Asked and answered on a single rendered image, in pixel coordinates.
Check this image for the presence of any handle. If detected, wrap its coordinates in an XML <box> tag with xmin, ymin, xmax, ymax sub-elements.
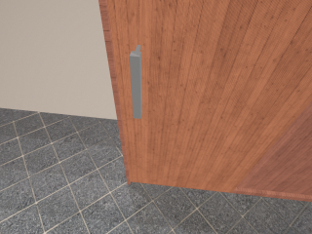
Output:
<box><xmin>129</xmin><ymin>45</ymin><xmax>142</xmax><ymax>119</ymax></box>

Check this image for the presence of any wardrobe door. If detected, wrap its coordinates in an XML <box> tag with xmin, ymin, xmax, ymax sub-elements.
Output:
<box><xmin>237</xmin><ymin>101</ymin><xmax>312</xmax><ymax>196</ymax></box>
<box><xmin>107</xmin><ymin>0</ymin><xmax>312</xmax><ymax>193</ymax></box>

